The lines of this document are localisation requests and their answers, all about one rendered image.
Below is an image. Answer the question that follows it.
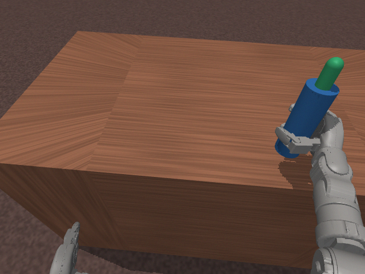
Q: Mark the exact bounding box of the right robot hand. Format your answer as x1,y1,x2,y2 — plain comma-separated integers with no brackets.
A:
275,103,344,156

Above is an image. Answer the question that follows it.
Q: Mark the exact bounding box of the right robot arm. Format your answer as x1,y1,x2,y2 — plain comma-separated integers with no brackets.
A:
310,147,365,274

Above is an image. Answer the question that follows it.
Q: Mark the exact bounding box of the bottle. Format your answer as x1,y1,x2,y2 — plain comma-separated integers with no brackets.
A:
275,57,344,158

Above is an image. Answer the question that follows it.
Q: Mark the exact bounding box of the left robot hand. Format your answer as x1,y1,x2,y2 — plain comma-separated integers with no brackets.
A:
50,221,89,274

